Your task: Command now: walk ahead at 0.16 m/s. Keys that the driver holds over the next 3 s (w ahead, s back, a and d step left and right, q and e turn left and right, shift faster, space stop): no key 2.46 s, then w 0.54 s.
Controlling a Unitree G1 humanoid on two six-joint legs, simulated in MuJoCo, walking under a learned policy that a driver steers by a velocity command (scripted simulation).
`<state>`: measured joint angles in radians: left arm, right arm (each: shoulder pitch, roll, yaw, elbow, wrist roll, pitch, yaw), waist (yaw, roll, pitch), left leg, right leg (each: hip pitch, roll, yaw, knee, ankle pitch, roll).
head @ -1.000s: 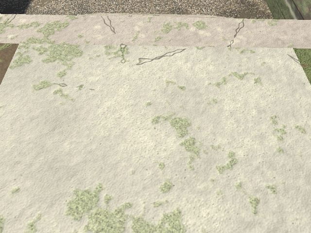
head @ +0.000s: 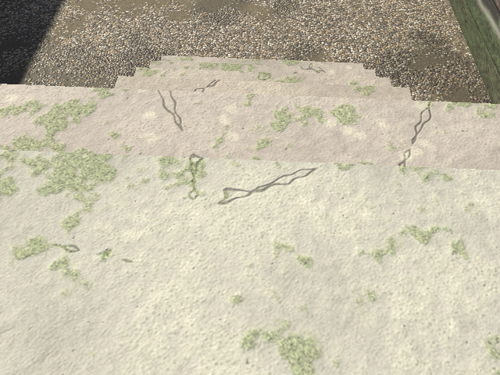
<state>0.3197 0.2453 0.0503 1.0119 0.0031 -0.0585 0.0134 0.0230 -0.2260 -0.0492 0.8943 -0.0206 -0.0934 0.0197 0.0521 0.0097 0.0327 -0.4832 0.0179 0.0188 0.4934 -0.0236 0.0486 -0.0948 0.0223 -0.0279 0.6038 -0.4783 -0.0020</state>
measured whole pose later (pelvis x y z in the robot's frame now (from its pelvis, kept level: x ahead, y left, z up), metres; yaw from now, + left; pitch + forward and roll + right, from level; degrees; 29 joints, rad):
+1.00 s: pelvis +0.10 -0.01 +0.01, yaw +0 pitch -1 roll +0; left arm 0.24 0.18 0.03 1.10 0.00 -0.01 0.04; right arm 0.13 -0.21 -0.04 1.09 0.00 0.01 -0.03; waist 0.00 0.00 0.04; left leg -0.26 0.00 0.03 0.50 -0.22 0.01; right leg -0.15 -0.02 -0.02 0.49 -0.32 0.01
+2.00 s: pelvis +0.11 -0.01 +0.01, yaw +1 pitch -1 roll +0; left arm 0.33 0.16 0.02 1.11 0.00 -0.02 0.05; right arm 0.20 -0.18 -0.03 1.12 0.01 0.01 -0.04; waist 0.00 0.00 0.03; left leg -0.27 0.01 0.03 0.51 -0.23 0.01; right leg -0.15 -0.02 -0.03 0.49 -0.32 0.01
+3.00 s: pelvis +0.26 +0.01 +0.02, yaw +0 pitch +2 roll +0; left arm 0.15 0.24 0.07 0.92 -0.03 -0.10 -0.01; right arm 0.48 -0.16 -0.01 1.11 0.00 -0.09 0.00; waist -0.06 -0.03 -0.02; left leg 0.03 -0.04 0.06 0.23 -0.29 0.05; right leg -0.68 -0.11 -0.02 1.00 -0.13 -0.05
